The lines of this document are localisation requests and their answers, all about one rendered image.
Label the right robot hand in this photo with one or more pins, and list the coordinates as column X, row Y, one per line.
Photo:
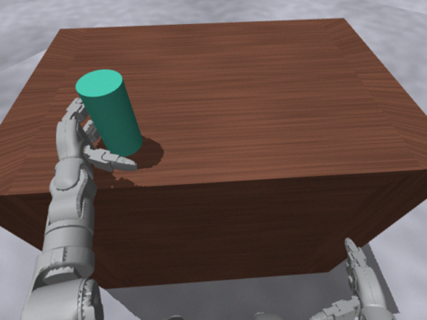
column 364, row 283

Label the can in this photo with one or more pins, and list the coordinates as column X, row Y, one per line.
column 105, row 97

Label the left robot hand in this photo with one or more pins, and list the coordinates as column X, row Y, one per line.
column 73, row 141

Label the left robot arm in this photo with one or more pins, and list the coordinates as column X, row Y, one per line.
column 60, row 287

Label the right robot arm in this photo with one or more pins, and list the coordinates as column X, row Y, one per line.
column 375, row 313

